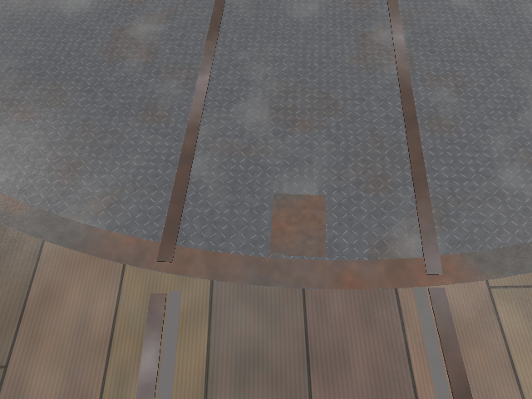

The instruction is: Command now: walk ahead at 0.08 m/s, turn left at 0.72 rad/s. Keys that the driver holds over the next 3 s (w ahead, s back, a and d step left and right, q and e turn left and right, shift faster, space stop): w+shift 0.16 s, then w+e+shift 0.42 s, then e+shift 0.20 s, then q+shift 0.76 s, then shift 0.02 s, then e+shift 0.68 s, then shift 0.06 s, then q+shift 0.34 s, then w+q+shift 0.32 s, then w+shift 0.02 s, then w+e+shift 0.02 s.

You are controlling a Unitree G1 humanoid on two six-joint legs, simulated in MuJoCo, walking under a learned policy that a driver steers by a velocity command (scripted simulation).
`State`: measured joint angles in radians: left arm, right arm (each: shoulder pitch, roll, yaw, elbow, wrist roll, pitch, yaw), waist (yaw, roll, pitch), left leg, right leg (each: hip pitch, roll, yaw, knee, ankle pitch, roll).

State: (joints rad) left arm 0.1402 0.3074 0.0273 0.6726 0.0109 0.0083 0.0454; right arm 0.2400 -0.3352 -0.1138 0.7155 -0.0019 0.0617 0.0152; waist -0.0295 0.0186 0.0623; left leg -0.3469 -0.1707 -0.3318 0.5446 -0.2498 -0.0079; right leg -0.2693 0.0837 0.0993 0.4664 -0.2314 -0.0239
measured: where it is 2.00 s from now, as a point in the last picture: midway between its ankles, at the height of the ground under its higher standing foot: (270, 370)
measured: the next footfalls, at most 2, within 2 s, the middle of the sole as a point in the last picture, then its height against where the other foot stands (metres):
left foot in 0.42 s outside the picture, level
right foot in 0.84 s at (317, 353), level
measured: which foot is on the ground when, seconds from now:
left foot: up 0.00-0.40, down 0.42-0.80, up 0.82-1.00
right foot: down 0.00-0.42, up 0.44-0.82, down 0.84-1.00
